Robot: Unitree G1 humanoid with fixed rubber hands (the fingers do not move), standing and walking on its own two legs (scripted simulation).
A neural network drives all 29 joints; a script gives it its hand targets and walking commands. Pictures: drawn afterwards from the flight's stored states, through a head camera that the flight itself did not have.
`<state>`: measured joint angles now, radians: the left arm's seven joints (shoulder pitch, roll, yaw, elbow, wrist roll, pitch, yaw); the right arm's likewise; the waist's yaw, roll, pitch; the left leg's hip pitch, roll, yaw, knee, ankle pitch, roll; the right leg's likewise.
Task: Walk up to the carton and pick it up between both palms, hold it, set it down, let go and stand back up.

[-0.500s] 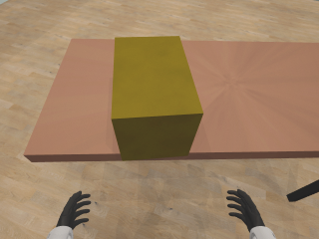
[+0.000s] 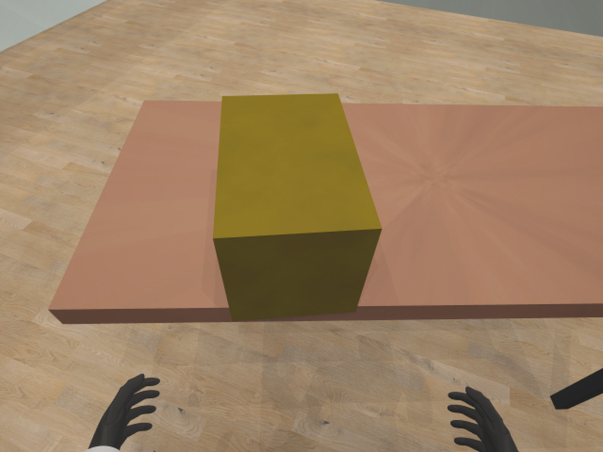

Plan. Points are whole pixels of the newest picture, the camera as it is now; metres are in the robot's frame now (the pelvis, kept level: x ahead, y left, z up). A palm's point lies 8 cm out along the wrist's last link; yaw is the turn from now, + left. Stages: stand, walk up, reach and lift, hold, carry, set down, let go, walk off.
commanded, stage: stand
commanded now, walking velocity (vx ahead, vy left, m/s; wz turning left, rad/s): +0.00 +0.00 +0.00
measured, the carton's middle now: (287, 202) +0.44 +0.02 +0.08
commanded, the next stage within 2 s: none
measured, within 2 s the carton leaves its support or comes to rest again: neither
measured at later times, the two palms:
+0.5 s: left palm (96, 448) +0.15 +0.25 -0.05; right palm out of the picture +0.14 -0.26 -0.08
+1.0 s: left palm out of the picture +0.13 +0.26 -0.05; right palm out of the picture +0.13 -0.26 -0.07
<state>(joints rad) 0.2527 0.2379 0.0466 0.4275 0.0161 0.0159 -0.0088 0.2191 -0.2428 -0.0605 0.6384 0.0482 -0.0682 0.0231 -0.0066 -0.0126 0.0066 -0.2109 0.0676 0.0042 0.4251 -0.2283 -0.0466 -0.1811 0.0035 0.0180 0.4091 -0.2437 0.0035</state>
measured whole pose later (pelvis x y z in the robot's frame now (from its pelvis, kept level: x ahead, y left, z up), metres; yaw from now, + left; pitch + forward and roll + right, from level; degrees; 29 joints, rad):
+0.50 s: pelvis +0.00 +0.00 +0.00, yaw +0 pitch +0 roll +0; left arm 0.29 0.27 0.05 0.43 0.02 -0.03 -0.01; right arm 0.24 -0.24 -0.09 0.64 0.05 -0.04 0.03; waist -0.01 0.00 -0.04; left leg -0.21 0.06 0.00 0.45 -0.24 -0.05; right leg -0.18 0.00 0.01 0.45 -0.26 0.00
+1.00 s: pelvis +0.00 +0.00 +0.00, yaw +0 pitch +0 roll +0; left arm 0.34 0.29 0.05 0.44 0.02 -0.04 -0.01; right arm 0.24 -0.24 -0.09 0.64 0.05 -0.04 0.03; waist -0.01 0.00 -0.04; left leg -0.21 0.06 0.00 0.45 -0.24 -0.05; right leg -0.18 0.00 0.01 0.45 -0.26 0.00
